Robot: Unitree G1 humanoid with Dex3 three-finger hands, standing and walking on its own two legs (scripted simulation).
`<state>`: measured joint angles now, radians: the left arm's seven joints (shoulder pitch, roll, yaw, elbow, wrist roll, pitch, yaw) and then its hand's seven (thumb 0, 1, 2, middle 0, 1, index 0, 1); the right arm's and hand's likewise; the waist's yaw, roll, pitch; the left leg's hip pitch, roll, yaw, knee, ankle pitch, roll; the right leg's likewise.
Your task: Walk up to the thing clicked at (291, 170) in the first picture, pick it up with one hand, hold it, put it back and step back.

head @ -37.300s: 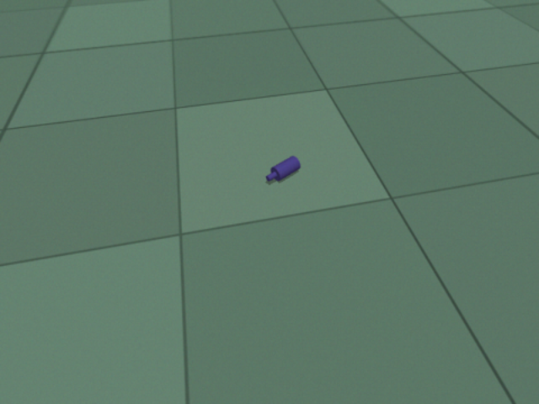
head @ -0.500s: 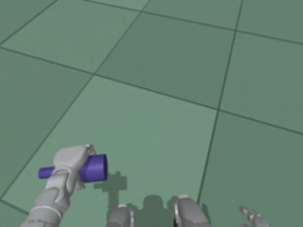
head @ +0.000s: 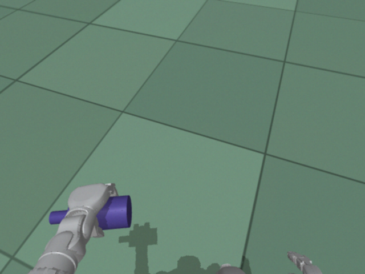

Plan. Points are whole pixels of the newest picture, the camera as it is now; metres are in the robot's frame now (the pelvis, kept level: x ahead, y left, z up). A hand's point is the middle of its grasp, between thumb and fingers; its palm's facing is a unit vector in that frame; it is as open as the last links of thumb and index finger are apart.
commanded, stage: hold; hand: left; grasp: from above
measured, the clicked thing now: (91, 214) +0.30 +0.24 -0.10
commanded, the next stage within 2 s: crouch in 1.84 s
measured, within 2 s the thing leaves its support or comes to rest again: neither
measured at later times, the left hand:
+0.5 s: hand (94, 208) +0.29 +0.22 -0.05, palm faces -0.46 -0.07 -0.88, open 10.7 cm
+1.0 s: hand (92, 211) +0.28 +0.21 -0.03, palm faces -0.46 -0.06 -0.89, open 10.6 cm
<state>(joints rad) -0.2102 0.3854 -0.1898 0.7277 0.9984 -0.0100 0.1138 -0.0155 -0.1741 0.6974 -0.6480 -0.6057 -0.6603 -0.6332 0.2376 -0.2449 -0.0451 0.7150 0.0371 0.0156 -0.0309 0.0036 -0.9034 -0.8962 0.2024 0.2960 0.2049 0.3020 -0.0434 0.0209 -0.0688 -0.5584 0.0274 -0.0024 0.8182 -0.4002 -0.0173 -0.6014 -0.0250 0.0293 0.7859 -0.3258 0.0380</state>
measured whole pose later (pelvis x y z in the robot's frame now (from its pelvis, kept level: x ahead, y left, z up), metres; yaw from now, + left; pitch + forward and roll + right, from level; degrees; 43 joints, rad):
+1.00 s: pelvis +0.00 +0.00 +0.02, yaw -1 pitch +2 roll +0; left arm -0.17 0.39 -0.20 0.61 1.01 -0.02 0.00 -0.01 -0.16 0.65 -0.68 -0.52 -0.70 -0.56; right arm 0.20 -0.26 -0.04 0.69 0.05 0.04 -0.03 0.01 -0.90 -0.90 0.20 0.30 0.20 0.30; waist -0.01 0.04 -0.02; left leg -0.35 0.02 0.01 0.62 -0.31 -0.02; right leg -0.40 -0.03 0.04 0.61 -0.25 0.03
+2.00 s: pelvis +0.01 +0.00 +0.03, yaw +0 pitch +1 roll +0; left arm -0.18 0.39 -0.19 0.58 1.00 -0.03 -0.04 -0.01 -0.14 0.62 -0.69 -0.50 -0.71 -0.53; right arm 0.19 -0.25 -0.05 0.69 0.05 0.06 -0.04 0.01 -0.90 -0.90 0.20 0.30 0.20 0.30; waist 0.00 0.04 -0.01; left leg -0.28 0.02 0.01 0.54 -0.29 -0.02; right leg -0.33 -0.03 0.04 0.53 -0.23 0.04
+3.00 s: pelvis -0.05 +0.01 -0.24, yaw +1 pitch +36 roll -2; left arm -0.58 0.40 -0.05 1.16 1.19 -0.12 0.43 -0.01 -0.13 0.58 -0.70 -0.48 -0.72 -0.51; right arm 0.16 -0.23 -0.06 0.78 -0.08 -0.06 0.03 0.00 -0.89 -0.89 0.21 0.30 0.21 0.30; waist -0.14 0.03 -0.21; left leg -1.82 -0.02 -0.06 1.88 -0.69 -0.02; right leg -1.84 -0.04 0.03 1.81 -0.60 0.06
